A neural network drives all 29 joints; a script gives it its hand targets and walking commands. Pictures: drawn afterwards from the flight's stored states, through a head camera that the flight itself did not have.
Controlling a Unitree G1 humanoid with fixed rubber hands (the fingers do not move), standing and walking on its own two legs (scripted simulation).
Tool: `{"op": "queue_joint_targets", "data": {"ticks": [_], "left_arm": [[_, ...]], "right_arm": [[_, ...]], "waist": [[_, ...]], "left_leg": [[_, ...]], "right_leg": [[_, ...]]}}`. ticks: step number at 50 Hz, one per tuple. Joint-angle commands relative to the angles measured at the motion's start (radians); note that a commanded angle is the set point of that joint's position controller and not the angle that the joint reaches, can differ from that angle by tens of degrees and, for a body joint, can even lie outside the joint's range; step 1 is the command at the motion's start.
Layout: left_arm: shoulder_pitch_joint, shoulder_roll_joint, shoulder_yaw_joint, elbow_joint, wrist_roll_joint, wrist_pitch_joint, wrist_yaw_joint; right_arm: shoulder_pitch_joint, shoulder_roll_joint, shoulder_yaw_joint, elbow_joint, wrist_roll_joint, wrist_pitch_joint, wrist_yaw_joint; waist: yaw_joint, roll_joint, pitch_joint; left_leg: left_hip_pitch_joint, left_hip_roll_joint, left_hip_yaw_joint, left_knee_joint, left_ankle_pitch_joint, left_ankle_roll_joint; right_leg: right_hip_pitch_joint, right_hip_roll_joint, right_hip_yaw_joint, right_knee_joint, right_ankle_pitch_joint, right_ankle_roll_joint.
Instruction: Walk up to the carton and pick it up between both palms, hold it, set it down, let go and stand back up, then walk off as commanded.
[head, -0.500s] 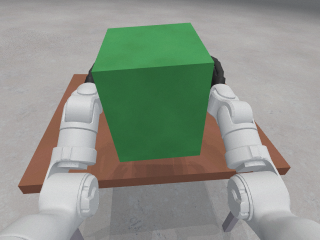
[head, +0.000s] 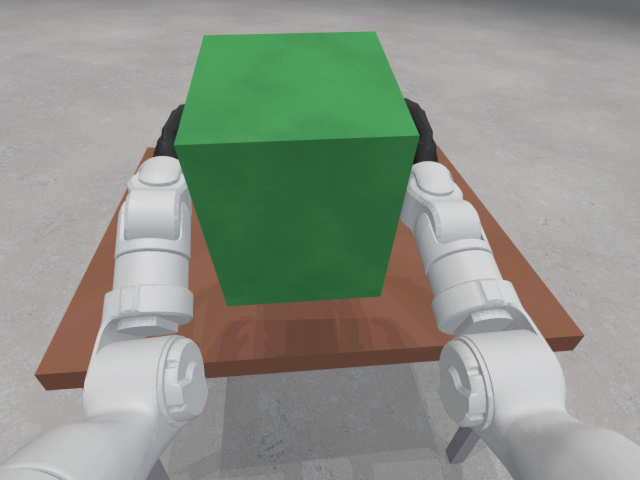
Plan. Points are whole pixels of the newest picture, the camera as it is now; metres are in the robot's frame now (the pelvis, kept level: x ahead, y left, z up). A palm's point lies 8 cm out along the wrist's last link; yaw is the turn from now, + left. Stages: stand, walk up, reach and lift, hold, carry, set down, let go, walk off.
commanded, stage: set down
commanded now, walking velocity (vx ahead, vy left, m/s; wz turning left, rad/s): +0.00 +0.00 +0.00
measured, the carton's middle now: (298, 174) +0.39 +0.03 +0.23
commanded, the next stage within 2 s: none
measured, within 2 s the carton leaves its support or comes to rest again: neither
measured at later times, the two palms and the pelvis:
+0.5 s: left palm (194, 197) +0.43 +0.17 +0.17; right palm (405, 201) +0.41 -0.12 +0.18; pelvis +0.03 +0.01 +0.00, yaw +1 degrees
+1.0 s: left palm (203, 201) +0.44 +0.16 +0.16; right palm (409, 212) +0.41 -0.13 +0.17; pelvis +0.02 +0.02 +0.00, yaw +1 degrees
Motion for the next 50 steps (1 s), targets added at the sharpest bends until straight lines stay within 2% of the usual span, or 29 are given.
{"op": "queue_joint_targets", "data": {"ticks": [1, 2, 5, 6, 9, 12, 13, 15, 17, 19, 21, 23, 24, 25, 26, 28, 30, 31, 32, 33, 36, 39, 43, 44, 45, 47, 48, 49, 50], "left_arm": [[-0.713, -0.531, -0.209, 0.036, -0.028, -0.118, -0.191], [-0.709, -0.531, -0.224, 0.036, -0.037, -0.130, -0.191], [-0.695, -0.530, -0.253, 0.010, -0.056, -0.172, -0.186], [-0.696, -0.521, -0.253, 0.010, -0.059, -0.181, -0.188], [-0.707, -0.531, -0.317, -0.041, -0.082, -0.224, -0.183], [-0.672, -0.547, -0.355, -0.037, -0.109, -0.247, -0.182], [-0.681, -0.568, -0.404, -0.083, -0.128, -0.262, -0.172], [-0.670, -0.585, -0.445, -0.113, -0.142, -0.277, -0.160], [-0.670, -0.601, -0.485, -0.142, -0.159, -0.288, -0.148], [-0.645, -0.605, -0.491, -0.144, -0.167, -0.286, -0.141], [-0.618, -0.601, -0.506, -0.140, -0.178, -0.290, -0.141], [-0.649, -0.597, -0.494, -0.134, -0.174, -0.296, -0.144], [-0.653, -0.599, -0.503, -0.157, -0.181, -0.303, -0.138], [-0.628, -0.592, -0.491, -0.139, -0.172, -0.296, -0.144], [-0.628, -0.596, -0.487, -0.114, -0.174, -0.299, -0.146], [-0.631, -0.592, -0.467, -0.059, -0.164, -0.300, -0.157], [-0.644, -0.562, -0.404, -0.015, -0.133, -0.302, -0.168], [-0.651, -0.555, -0.400, -0.005, -0.133, -0.308, -0.173], [-0.650, -0.554, -0.408, 0.002, -0.137, -0.311, -0.173], [-0.654, -0.544, -0.375, 0.034, -0.124, -0.314, -0.180], [-0.668, -0.553, -0.357, 0.086, -0.116, -0.328, -0.185], [-0.743, -0.547, -0.343, 0.109, -0.122, -0.363, -0.187], [-0.799, -0.573, -0.368, 0.139, -0.139, -0.403, -0.172], [-0.787, -0.579, -0.372, 0.151, -0.145, -0.412, -0.167], [-0.783, -0.570, -0.343, 0.198, -0.131, -0.415, -0.170], [-0.802, -0.573, -0.355, 0.176, -0.140, -0.429, -0.168], [-0.785, -0.567, -0.343, 0.206, -0.139, -0.432, -0.168], [-0.788, -0.580, -0.352, 0.201, -0.144, -0.436, -0.167], [-0.759, -0.562, -0.323, 0.244, -0.125, -0.433, -0.172]], "right_arm": [[-0.656, 0.534, 0.044, -0.171, -0.062, -0.163, 0.104], [-0.666, 0.527, 0.045, -0.189, -0.070, -0.187, 0.100], [-0.670, 0.556, 0.112, -0.250, -0.065, -0.238, 0.093], [-0.641, 0.551, 0.095, -0.221, -0.081, -0.243, 0.088], [-0.589, 0.587, 0.160, -0.235, -0.064, -0.265, 0.081], [-0.588, 0.600, 0.213, -0.289, -0.054, -0.285, 0.073], [-0.553, 0.617, 0.257, -0.299, -0.031, -0.291, 0.073], [-0.560, 0.627, 0.305, -0.320, -0.002, -0.305, 0.072], [-0.536, 0.622, 0.317, -0.316, 0.002, -0.312, 0.071], [-0.537, 0.631, 0.360, -0.346, 0.024, -0.311, 0.072], [-0.518, 0.623, 0.367, -0.354, 0.025, -0.312, 0.067], [-0.510, 0.618, 0.340, -0.327, 0.011, -0.301, 0.070], [-0.503, 0.620, 0.358, -0.329, 0.021, -0.300, 0.071], [-0.508, 0.617, 0.352, -0.328, 0.015, -0.300, 0.071], [-0.492, 0.607, 0.325, -0.310, -0.007, -0.296, 0.071], [-0.500, 0.592, 0.298, -0.298, -0.026, -0.296, 0.073], [-0.463, 0.591, 0.245, -0.229, -0.056, -0.283, 0.078], [-0.475, 0.604, 0.232, -0.232, -0.072, -0.288, 0.078], [-0.474, 0.598, 0.226, -0.237, -0.074, -0.289, 0.077], [-0.474, 0.594, 0.196, -0.210, -0.096, -0.288, 0.079], [-0.511, 0.598, 0.160, -0.211, -0.118, -0.305, 0.087], [-0.533, 0.634, 0.155, -0.196, -0.125, -0.320, 0.092], [-0.574, 0.647, 0.140, -0.183, -0.130, -0.345, 0.100], [-0.563, 0.643, 0.134, -0.170, -0.131, -0.348, 0.101], [-0.559, 0.637, 0.112, -0.149, -0.155, -0.345, 0.103], [-0.551, 0.647, 0.115, -0.146, -0.153, -0.352, 0.101], [-0.563, 0.651, 0.125, -0.153, -0.151, -0.352, 0.101], [-0.557, 0.648, 0.114, -0.147, -0.154, -0.356, 0.101], [-0.532, 0.634, 0.099, -0.101, -0.160, -0.347, 0.102]], "waist": [[-0.058, -0.040, -0.236], [-0.070, -0.028, -0.257], [-0.059, -0.056, -0.342], [-0.076, -0.055, -0.341], [-0.082, -0.053, -0.405], [-0.084, -0.064, -0.480], [-0.091, -0.031, -0.510], [-0.069, 0.007, -0.552], [-0.082, 0.031, -0.577], [-0.067, 0.019, -0.566], [-0.076, 0.015, -0.561], [-0.085, 0.006, -0.554], [-0.080, 0.025, -0.552], [-0.070, 0.014, -0.539], [-0.092, 0.005, -0.519], [-0.096, -0.008, -0.492], [-0.096, -0.029, -0.415], [-0.093, -0.024, -0.423], [-0.104, -0.030, -0.421], [-0.101, -0.037, -0.399], [-0.096, -0.033, -0.377], [-0.092, -0.034, -0.417], [-0.096, 0.004, -0.471], [-0.103, 0.010, -0.486], [-0.100, -0.013, -0.462], [-0.103, 0.005, -0.491], [-0.093, -0.012, -0.480], [-0.102, 0.001, -0.486], [-0.102, -0.005, -0.441]], "left_leg": [[0.066, -0.098, 0.034, -0.140, -0.064, 0.049], [0.075, -0.106, 0.036, -0.133, -0.049, 0.042], [0.113, -0.105, 0.040, -0.118, 0.039, 0.040], [0.118, -0.106, 0.042, -0.116, 0.042, 0.038], [0.132, -0.108, 0.041, -0.095, 0.118, 0.024], [0.154, -0.107, 0.032, -0.078, 0.191, 0.020], [0.181, -0.110, 0.025, -0.060, 0.258, 0.003], [0.189, -0.109, 0.025, -0.035, 0.328, -0.013], [0.230, -0.104, 0.020, -0.010, 0.406, -0.030], [0.245, -0.104, 0.018, -0.004, 0.439, -0.032], [0.228, -0.107, 0.017, -0.001, 0.443, -0.034], [0.222, -0.104, 0.018, -0.017, 0.406, -0.031], [0.234, -0.105, 0.016, -0.009, 0.428, -0.035], [0.222, -0.109, 0.023, -0.014, 0.406, -0.030], [0.220, -0.103, 0.019, -0.024, 0.388, -0.029], [0.184, -0.108, 0.023, -0.042, 0.307, -0.017], [0.149, -0.108, 0.031, -0.073, 0.209, -0.004], [0.131, -0.113, 0.041, -0.080, 0.180, 0.000], [0.129, -0.109, 0.036, -0.083, 0.175, -0.002], [0.112, -0.109, 0.041, -0.097, 0.135, 0.004], [0.084, -0.107, 0.045, -0.114, 0.072, 0.009], [0.059, -0.106, 0.050, -0.117, 0.056, 0.011], [0.068, -0.097, 0.050, -0.105, 0.084, -0.006], [0.079, -0.095, 0.047, -0.102, 0.097, -0.011], [0.069, -0.095, 0.051, -0.108, 0.071, -0.002], [0.083, -0.095, 0.055, -0.097, 0.119, -0.013], [0.076, -0.097, 0.056, -0.095, 0.123, -0.007], [0.085, -0.093, 0.054, -0.096, 0.136, -0.014], [0.082, -0.095, 0.052, -0.100, 0.114, -0.010]], "right_leg": [[0.142, 0.020, -0.077, -0.130, -0.067, 0.047], [0.157, 0.020, -0.084, -0.125, -0.028, 0.049], [0.201, 0.028, -0.092, -0.102, 0.113, 0.063], [0.213, 0.027, -0.090, -0.107, 0.133, 0.067], [0.281, 0.023, -0.086, -0.073, 0.291, 0.077], [0.317, 0.026, -0.082, -0.059, 0.411, 0.080], [0.329, 0.027, -0.085, -0.043, 0.482, 0.077], [0.331, 0.030, -0.075, -0.030, 0.538, 0.075], [0.308, 0.037, -0.081, -0.032, 0.560, 0.070], [0.300, 0.038, -0.078, -0.031, 0.587, 0.072], [0.317, 0.033, -0.074, -0.028, 0.636, 0.075], [0.312, 0.033, -0.076, -0.036, 0.599, 0.074], [0.306, 0.035, -0.076, -0.032, 0.609, 0.075], [0.316, 0.026, -0.070, -0.031, 0.627, 0.080], [0.305, 0.028, -0.075, -0.039, 0.595, 0.076], [0.302, 0.021, -0.073, -0.042, 0.574, 0.077], [0.298, 0.017, -0.073, -0.055, 0.495, 0.078], [0.306, 0.013, -0.070, -0.052, 0.494, 0.080], [0.302, 0.012, -0.073, -0.046, 0.510, 0.081], [0.304, 0.008, -0.076, -0.055, 0.465, 0.082], [0.283, 0.009, -0.075, -0.060, 0.400, 0.081], [0.272, 0.008, -0.072, -0.053, 0.388, 0.083], [0.236, 0.021, -0.079, -0.050, 0.365, 0.069], [0.230, 0.024, -0.082, -0.054, 0.364, 0.069], [0.217, 0.025, -0.081, -0.063, 0.336, 0.066], [0.237, 0.022, -0.083, -0.053, 0.394, 0.067], [0.248, 0.020, -0.074, -0.051, 0.417, 0.070], [0.242, 0.023, -0.079, -0.048, 0.420, 0.067], [0.223, 0.019, -0.077, -0.061, 0.397, 0.069]]}}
